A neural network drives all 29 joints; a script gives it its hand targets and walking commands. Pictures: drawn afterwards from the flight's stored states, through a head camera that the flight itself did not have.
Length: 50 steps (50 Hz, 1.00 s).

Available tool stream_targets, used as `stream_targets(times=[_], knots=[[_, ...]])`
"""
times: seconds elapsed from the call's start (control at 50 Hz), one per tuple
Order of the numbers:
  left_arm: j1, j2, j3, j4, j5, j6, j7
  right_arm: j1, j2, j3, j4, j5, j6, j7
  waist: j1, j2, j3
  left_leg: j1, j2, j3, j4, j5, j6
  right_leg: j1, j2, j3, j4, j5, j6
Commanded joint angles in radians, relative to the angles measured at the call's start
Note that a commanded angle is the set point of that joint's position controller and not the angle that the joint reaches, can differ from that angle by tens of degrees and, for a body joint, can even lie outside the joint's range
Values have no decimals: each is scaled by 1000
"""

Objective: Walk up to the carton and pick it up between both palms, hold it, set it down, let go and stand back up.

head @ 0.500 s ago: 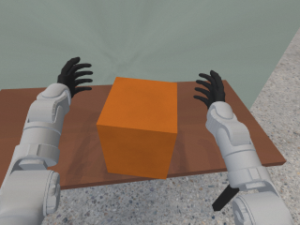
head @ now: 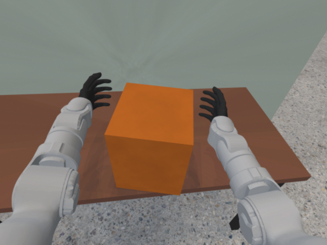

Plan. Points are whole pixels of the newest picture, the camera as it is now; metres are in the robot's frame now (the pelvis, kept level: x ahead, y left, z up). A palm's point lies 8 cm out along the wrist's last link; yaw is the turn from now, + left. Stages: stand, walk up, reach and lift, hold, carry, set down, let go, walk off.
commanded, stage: reach and lift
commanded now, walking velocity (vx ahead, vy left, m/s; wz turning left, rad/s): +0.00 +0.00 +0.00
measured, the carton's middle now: (153, 139) +0.43 -0.03 +0.01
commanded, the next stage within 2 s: none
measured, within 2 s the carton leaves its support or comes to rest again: neither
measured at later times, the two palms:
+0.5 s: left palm (91, 116) +0.45 +0.14 +0.11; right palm (210, 130) +0.38 -0.17 +0.09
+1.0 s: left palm (100, 133) +0.43 +0.12 +0.06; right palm (205, 145) +0.36 -0.16 +0.05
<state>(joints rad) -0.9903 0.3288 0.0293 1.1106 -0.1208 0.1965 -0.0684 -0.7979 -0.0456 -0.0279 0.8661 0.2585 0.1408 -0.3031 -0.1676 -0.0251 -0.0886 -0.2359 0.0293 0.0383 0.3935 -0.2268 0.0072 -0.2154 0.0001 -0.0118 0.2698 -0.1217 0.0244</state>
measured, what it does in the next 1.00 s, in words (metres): stands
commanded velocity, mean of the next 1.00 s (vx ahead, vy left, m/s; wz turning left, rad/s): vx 0.00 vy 0.00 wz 0.00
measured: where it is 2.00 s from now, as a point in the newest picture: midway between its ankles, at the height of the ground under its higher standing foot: outside the picture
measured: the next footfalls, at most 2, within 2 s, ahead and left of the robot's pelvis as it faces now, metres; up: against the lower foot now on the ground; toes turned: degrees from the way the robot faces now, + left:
none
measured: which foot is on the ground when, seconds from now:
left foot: down 0.00-1.00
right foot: down 0.00-1.00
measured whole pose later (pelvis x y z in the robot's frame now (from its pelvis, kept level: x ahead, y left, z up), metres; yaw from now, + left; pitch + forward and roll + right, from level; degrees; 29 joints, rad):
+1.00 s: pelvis -0.02 +0.00 -0.01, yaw +1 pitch +12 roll -2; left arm -0.99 0.17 0.32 1.39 0.21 -0.17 -0.02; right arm -0.78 0.13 -0.51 1.14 -0.23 -0.29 -0.26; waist -0.15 -0.01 -0.13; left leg -0.47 0.02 0.02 0.49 -0.23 0.02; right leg -0.43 -0.01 -0.03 0.36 -0.13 0.03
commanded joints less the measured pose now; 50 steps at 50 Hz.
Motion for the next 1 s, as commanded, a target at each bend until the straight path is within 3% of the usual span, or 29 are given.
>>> stream_targets(times=[0.0,0.08,0.14,0.18,0.2,0.24,0.32,0.36,0.44,0.48,0.52,0.58,0.66,0.74,0.78,0.82,0.84,0.86,0.88,0.9,0.94,0.98], knots=[[-328,64,22,-26,43,-97,-9,-282,-56,-21,2,-32,-122,0,-18,87,-256,139,-42,2,8,316,-54,112,51,-54,54,387,8],[-367,51,6,-25,27,-193,5,-266,-14,-52,8,-55,-206,17,-15,147,-352,114,-46,5,30,238,-66,20,36,-69,63,272,2],[-430,76,9,-27,-7,-280,18,-318,2,-66,-57,-83,-266,31,-3,122,-490,68,-52,7,62,234,-56,34,26,-67,106,297,12],[-482,88,12,-129,-33,-340,37,-348,-11,-84,-147,-102,-305,39,4,137,-656,71,-51,11,83,255,-64,41,24,-67,134,321,8],[-517,107,11,-99,-43,-358,43,-379,-12,-94,-153,-121,-311,39,1,131,-683,49,-54,13,99,248,-63,28,23,-63,146,322,11],[-509,95,21,-84,-33,-381,53,-365,-10,-104,-101,-142,-332,35,1,150,-710,48,-47,10,120,272,-73,-13,26,-64,161,335,6],[-489,85,16,86,-34,-386,39,-390,-19,-107,19,-151,-336,28,-8,101,-650,-32,-42,4,135,219,-56,-37,22,-52,181,318,3],[-429,46,-2,211,-11,-355,26,-366,-26,-82,143,-132,-327,20,-21,89,-515,-28,-35,-9,128,217,-55,-51,26,-57,170,299,-1],[-382,-5,-9,305,32,-322,3,-352,-20,-61,291,-81,-335,12,-27,100,-359,-22,-35,-23,124,262,-62,-82,32,-66,143,284,-2],[-366,-24,-10,298,40,-323,2,-347,-10,-53,296,-65,-348,9,-27,104,-342,-5,-36,-25,113,266,-66,-93,35,-74,129,264,-4],[-376,-55,-26,260,46,-332,8,-343,-4,-62,316,-57,-360,18,-29,147,-341,43,-31,-29,109,305,-83,-136,43,-89,117,247,-15],[-430,-49,-1,163,48,-361,29,-366,6,-98,249,-82,-385,28,-17,151,-436,68,-29,-22,110,319,-87,-145,48,-96,121,220,-16],[-521,-60,42,2,76,-403,67,-409,30,-174,138,-161,-412,35,-3,197,-610,99,-28,-3,133,360,-104,-160,51,-94,131,216,-23],[-560,-112,56,22,106,-412,75,-466,79,-236,82,-269,-414,53,3,187,-672,58,-31,8,144,296,-94,-173,44,-91,142,181,-30],[-523,-168,77,61,144,-408,61,-437,117,-266,137,-316,-415,59,-5,178,-608,34,-25,8,133,272,-87,-134,39,-87,143,196,-28],[-492,-203,146,128,209,-395,36,-429,175,-286,182,-362,-424,66,8,137,-544,15,-34,18,119,265,-72,-68,35,-83,135,238,-17],[-472,-245,171,132,240,-396,17,-423,221,-310,173,-402,-437,71,-2,106,-527,-7,-37,21,101,237,-64,-34,34,-85,130,247,-10],[-463,-265,213,136,285,-405,2,-412,263,-329,177,-442,-450,80,18,109,-512,-21,-41,33,82,222,-61,1,29,-84,124,254,-7],[-452,-319,241,160,334,-404,-15,-414,321,-360,197,-494,-460,94,16,102,-454,-27,-42,33,61,200,-58,21,30,-89,112,251,-6],[-447,-375,281,168,383,-408,-34,-420,386,-389,195,-555,-473,116,28,90,-437,-28,-45,41,38,175,-55,39,30,-96,102,242,-1],[-471,-645,264,194,473,-424,-91,-475,670,-389,178,-699,-503,183,36,83,-411,-17,-40,41,-2,145,-52,54,30,-108,64,220,-9],[-464,-754,253,213,518,-450,-108,-489,729,-395,177,-760,-524,242,46,124,-425,35,-29,39,-7,200,-69,38,37,-112,53,213,-31]])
